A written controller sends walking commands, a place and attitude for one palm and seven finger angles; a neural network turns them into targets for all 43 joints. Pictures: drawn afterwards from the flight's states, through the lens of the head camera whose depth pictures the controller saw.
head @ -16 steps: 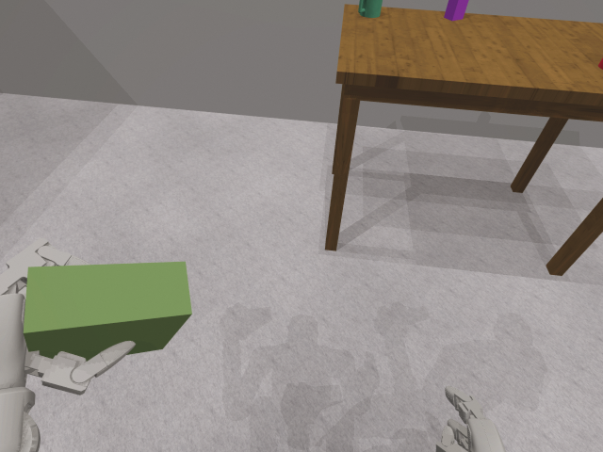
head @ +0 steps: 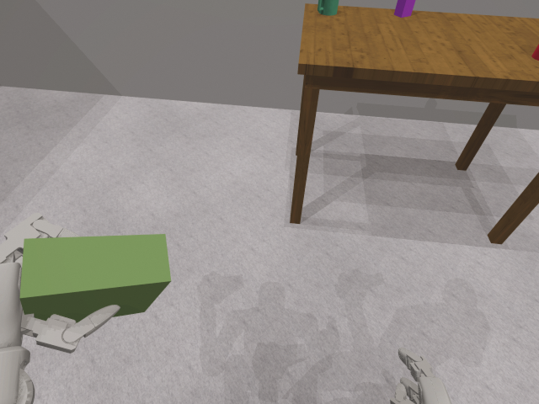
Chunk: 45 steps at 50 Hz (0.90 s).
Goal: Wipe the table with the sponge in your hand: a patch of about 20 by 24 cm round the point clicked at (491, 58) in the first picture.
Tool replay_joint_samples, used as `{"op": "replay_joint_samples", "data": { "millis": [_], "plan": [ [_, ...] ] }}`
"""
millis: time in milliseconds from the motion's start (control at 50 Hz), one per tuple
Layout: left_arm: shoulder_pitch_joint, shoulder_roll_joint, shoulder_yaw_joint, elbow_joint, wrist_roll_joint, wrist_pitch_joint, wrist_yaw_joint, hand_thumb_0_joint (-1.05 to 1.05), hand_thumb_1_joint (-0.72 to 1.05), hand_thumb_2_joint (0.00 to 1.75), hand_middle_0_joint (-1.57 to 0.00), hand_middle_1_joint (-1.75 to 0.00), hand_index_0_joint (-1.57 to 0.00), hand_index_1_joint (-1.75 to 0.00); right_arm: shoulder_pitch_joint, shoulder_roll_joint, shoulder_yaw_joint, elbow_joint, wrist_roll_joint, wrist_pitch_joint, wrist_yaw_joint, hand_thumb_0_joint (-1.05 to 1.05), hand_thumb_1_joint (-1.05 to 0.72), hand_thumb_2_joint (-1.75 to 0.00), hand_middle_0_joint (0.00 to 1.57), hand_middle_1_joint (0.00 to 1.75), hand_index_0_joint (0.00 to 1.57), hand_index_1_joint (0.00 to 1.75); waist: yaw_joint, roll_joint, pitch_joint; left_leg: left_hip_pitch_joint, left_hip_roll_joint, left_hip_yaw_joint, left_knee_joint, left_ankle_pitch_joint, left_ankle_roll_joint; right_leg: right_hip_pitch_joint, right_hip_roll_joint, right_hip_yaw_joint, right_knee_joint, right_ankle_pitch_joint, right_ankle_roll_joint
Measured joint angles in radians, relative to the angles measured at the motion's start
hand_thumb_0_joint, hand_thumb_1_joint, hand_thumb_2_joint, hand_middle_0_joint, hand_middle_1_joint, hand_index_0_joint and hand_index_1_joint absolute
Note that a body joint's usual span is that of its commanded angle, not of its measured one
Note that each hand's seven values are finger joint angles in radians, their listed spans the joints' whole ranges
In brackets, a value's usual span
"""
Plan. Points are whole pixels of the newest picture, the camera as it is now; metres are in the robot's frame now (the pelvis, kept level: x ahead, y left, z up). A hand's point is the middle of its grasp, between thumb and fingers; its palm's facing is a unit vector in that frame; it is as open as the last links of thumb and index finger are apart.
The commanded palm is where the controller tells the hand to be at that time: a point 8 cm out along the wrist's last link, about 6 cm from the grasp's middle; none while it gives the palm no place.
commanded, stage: look at it before walking up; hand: left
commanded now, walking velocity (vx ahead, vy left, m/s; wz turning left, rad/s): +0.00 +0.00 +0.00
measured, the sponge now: (117, 280) +0.22 +0.20 +0.13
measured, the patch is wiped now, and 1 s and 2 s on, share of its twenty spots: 0.00 0.00 0.00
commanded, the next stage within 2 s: walk to a spot facing it in 0.08 s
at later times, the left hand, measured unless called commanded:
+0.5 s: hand (99, 273) +0.23 +0.22 +0.15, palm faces +0.36 -0.86 -0.38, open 9.9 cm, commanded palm +0.18 +0.25 +0.18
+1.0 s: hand (222, 233) +0.30 +0.09 +0.14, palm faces +0.12 -0.90 -0.42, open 9.9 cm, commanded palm +0.25 +0.15 +0.18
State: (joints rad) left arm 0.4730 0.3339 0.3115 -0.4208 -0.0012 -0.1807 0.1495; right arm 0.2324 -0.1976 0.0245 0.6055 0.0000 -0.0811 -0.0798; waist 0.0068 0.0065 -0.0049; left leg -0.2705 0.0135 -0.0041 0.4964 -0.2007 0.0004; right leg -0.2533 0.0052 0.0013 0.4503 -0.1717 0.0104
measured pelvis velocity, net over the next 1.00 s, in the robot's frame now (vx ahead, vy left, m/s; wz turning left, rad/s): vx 0.01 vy -0.05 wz -0.35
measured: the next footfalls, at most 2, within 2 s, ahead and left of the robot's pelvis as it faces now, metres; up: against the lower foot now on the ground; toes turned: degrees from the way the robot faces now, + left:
left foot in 1.32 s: +0.21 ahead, +0.02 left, +0.00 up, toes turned -23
right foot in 1.64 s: +0.14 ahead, -0.30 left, +0.00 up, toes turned -50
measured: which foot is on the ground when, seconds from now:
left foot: down 0.00-0.90, up 0.92-1.00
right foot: down 0.00-1.00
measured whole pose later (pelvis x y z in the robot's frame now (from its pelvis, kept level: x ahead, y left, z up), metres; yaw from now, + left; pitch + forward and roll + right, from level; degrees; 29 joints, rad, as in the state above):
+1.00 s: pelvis +0.01 -0.05 -0.03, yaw -20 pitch -1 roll +1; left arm 0.38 0.31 0.32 -0.38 0.00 -0.21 0.14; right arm 0.22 -0.21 0.01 0.64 0.00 -0.06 -0.03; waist 0.02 0.06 0.05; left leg -0.49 0.12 0.04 1.21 -0.46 -0.06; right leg -0.38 0.03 -0.07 0.76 -0.36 -0.09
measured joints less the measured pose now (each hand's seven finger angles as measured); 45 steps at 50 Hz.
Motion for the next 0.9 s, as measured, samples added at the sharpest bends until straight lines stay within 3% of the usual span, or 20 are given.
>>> {"op": "replay_joint_samples", "data": {
  "millis": [240,440,680,720,780,820,880,900],
  "plan": [
    [-0.004,-0.009,-0.006,0.018,0.002,0.005,0.000,0.00,-0.47,0.98,-0.76,-1.33,-0.76,-1.33,0.000,-0.007,-0.004,0.005,0.000,0.002,0.000,0.01,-0.90,-0.89,0.20,0.30,0.20,0.30,0.006,0.007,0.000,-0.007,0.006,0.004,0.002,0.002,-0.002,-0.006,0.006,0.005,-0.005,0.008,-0.002],
    [-0.031,-0.008,0.025,-0.009,-0.007,0.016,0.006,0.00,-0.47,0.98,-0.76,-1.33,-0.76,-1.33,-0.031,0.004,-0.012,-0.036,0.008,0.010,0.011,0.01,-0.90,-0.89,0.20,0.30,0.20,0.30,0.033,-0.018,0.020,-0.053,0.034,0.080,0.080,-0.041,-0.008,-0.105,0.035,0.079,0.115,-0.024,-0.007],
    [-0.009,0.005,0.042,-0.083,-0.024,-0.006,-0.011,0.00,-0.47,0.98,-0.76,-1.33,-0.76,-1.33,-0.027,-0.004,-0.028,-0.050,-0.004,0.043,0.028,0.01,-0.90,-0.89,0.20,0.30,0.20,0.30,0.010,-0.041,0.026,-0.112,0.055,0.150,0.190,-0.135,-0.015,-0.214,0.066,0.150,0.263,-0.076,-0.019],
    [0.004,0.006,0.054,-0.083,-0.026,-0.018,-0.011,0.00,-0.47,0.98,-0.76,-1.33,-0.76,-1.33,-0.013,-0.011,-0.029,-0.045,-0.008,0.038,0.023,0.01,-0.90,-0.89,0.20,0.30,0.20,0.30,0.012,-0.035,0.022,-0.104,0.064,0.167,0.182,-0.102,-0.011,-0.227,0.072,0.157,0.294,-0.123,-0.022],
    [0.013,0.006,0.072,-0.045,-0.018,-0.035,-0.009,0.00,-0.47,0.98,-0.76,-1.33,-0.76,-1.33,0.004,-0.007,-0.036,-0.026,-0.005,0.023,0.016,0.01,-0.90,-0.89,0.20,0.30,0.20,0.30,0.020,-0.005,0.023,-0.073,0.096,0.192,0.193,-0.122,-0.020,-0.259,0.043,0.063,0.460,-0.260,-0.001],
    [0.011,-0.001,0.072,-0.011,-0.013,-0.036,-0.010,0.00,-0.47,0.98,-0.76,-1.33,-0.76,-1.33,0.019,-0.003,-0.034,-0.012,-0.003,0.014,0.019,0.01,-0.90,-0.89,0.20,0.30,0.20,0.30,0.029,0.023,0.019,-0.040,0.127,0.210,0.186,-0.139,-0.033,-0.240,0.011,-0.011,0.491,-0.294,0.013],
    [-0.018,-0.002,0.059,0.032,-0.003,-0.036,-0.010,0.00,-0.47,0.98,-0.76,-1.33,-0.76,-1.33,0.042,0.001,-0.024,-0.008,-0.003,-0.001,0.031,0.01,-0.90,-0.89,0.20,0.30,0.20,0.30,0.037,0.061,0.017,-0.014,0.182,0.226,0.211,-0.166,-0.061,-0.147,-0.017,-0.095,0.365,-0.280,0.016],
    [-0.035,0.008,0.055,0.034,0.001,-0.035,-0.011,0.00,-0.47,0.98,-0.76,-1.33,-0.76,-1.33,0.049,0.003,-0.019,-0.015,-0.001,-0.006,0.034,0.01,-0.90,-0.89,0.20,0.30,0.20,0.30,0.036,0.063,0.017,-0.030,0.197,0.224,0.255,-0.191,-0.052,-0.119,-0.015,-0.100,0.299,-0.225,-0.009]
  ]
}}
